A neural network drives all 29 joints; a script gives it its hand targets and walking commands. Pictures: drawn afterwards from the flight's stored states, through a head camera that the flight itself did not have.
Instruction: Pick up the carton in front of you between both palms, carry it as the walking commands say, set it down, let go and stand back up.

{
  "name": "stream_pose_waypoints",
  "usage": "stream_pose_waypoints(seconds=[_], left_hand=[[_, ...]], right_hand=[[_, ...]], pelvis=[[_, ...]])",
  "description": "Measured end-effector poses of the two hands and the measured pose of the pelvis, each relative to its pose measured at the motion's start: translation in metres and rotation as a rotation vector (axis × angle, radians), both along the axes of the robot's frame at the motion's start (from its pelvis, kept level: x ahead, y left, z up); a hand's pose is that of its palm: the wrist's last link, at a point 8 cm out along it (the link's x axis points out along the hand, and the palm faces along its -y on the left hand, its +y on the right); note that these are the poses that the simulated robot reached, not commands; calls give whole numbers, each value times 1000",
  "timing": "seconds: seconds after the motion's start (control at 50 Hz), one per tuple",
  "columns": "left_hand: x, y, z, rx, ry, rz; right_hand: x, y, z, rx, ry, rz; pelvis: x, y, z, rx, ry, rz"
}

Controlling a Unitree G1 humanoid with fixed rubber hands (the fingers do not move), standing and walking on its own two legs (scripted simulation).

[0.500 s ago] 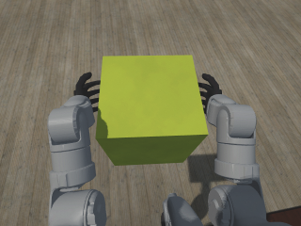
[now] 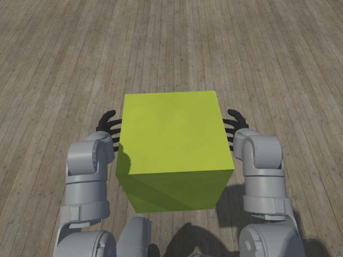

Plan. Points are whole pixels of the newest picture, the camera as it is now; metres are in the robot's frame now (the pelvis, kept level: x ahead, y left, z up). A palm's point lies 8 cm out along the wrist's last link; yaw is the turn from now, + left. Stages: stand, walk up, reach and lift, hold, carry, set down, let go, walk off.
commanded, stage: carry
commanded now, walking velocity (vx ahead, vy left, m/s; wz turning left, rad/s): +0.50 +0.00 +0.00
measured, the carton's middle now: (172, 156) +0.35 +0.02 -0.03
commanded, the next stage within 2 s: none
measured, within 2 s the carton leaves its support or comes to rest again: neither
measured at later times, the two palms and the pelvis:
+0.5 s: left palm (145, 21) +0.68 +0.10 +0.12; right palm (258, 27) +0.65 -0.19 +0.12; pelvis +0.35 -0.01 +0.03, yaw -4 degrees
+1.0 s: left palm out of the picture +0.90 +0.09 +0.11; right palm out of the picture +0.89 -0.21 +0.11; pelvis +0.63 -0.05 +0.01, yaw -1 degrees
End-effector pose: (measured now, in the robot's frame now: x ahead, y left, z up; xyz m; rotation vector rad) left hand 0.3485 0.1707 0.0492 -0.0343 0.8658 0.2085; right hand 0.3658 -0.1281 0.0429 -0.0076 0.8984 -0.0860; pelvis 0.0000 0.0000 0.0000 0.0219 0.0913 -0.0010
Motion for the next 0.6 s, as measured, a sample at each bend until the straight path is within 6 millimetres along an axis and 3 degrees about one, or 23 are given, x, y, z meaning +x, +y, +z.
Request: stream_pose_waypoints(seconds=[0.08, 0.16, 0.22, 0.3, 0.38, 0.48, 0.6], left_hand=[[51, -4, -8, -17, -27, 0], [115, -8, -7, -20, -74, -34], [171, -19, 1, -23, -123, -98], [229, -40, 24, -3, -134, -176], [276, -57, 50, -10, -150, -201], [323, -65, 69, -32, -195, -161], [375, -77, 69, -35, -245, -71]], right_hand=[[46, -2, -8, 21, -26, -20], [98, -8, -6, 11, -75, -48], [138, -18, 4, -21, -125, -84], [175, -37, 23, -30, -135, -139], [214, -52, 49, -24, -152, -181], [273, -63, 78, -22, -197, -173], [346, -76, 75, 16, -247, -124]], pelvis=[[58, 0, 3, 3, 13, -9], [125, 5, 0, -6, 2, -23], [172, 8, -3, 0, -14, -44], [221, 13, 12, -15, -3, -58], [272, 9, 27, -46, 5, -69], [339, -10, 32, -61, 5, -65], [430, -45, 12, -40, -24, -40]])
